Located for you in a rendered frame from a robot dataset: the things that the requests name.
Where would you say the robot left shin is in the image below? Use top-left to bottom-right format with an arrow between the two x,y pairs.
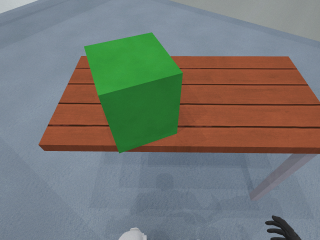
130,228 -> 141,232

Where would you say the table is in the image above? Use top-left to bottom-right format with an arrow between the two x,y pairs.
38,56 -> 320,201

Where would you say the robot right hand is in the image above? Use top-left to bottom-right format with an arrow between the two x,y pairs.
265,215 -> 301,240

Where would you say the robot left thigh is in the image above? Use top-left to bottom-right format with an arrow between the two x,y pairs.
118,230 -> 147,240

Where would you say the carton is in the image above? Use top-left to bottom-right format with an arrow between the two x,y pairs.
84,32 -> 183,154

